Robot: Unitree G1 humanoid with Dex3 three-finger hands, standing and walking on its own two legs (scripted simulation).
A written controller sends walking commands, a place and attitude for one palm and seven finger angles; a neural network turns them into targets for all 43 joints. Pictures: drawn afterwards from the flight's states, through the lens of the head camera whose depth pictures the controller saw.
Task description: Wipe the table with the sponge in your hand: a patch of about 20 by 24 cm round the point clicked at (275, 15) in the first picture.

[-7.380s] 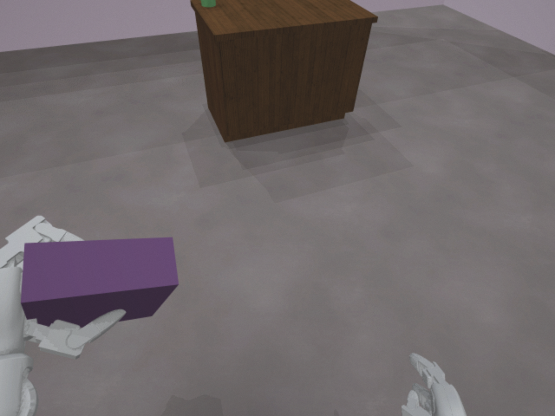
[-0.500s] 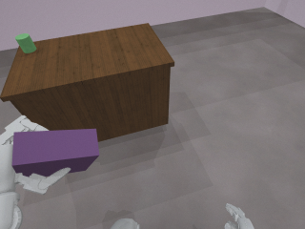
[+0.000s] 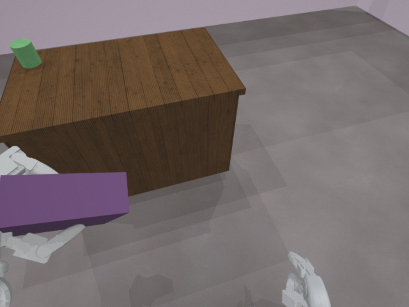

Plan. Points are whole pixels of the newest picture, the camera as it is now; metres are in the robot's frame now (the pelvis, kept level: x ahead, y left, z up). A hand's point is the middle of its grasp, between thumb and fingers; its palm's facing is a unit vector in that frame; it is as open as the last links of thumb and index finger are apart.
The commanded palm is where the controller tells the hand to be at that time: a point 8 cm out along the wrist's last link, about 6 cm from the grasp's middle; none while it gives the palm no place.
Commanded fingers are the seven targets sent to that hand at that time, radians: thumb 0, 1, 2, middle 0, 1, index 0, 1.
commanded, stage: take the last steps up to it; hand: left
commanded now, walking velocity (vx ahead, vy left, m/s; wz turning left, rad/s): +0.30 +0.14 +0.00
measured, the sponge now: (83, 204) +0.23 +0.19 +0.16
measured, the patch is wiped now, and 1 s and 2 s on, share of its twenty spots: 0.00 0.00 0.00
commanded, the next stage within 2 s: come to a stop and stand still in 1.72 s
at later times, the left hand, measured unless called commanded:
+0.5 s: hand (50, 138) +0.34 +0.28 +0.17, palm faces +0.38 -0.80 -0.46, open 9.8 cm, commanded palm +0.27 +0.32 +0.18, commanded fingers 0.00 0.10 1.30 -1.20 -1.60 -1.20 -1.60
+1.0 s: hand (79, 101) +0.43 +0.27 +0.17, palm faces +0.34 -0.81 -0.48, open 9.8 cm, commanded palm +0.38 +0.32 +0.18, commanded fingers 0.00 0.10 1.30 -1.20 -1.60 -1.20 -1.60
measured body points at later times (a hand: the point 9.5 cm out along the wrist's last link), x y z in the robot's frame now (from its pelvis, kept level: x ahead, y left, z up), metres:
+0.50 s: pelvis +0.10 +0.05 -0.01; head +0.14 +0.05 +0.43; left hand +0.31 +0.32 +0.20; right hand +0.28 -0.21 -0.09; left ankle +0.16 +0.18 -0.74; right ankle +0.04 -0.07 -0.69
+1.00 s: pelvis +0.21 +0.05 +0.01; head +0.26 +0.03 +0.45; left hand +0.41 +0.31 +0.20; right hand +0.36 -0.21 -0.10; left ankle +0.27 +0.20 -0.70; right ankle +0.16 -0.04 -0.74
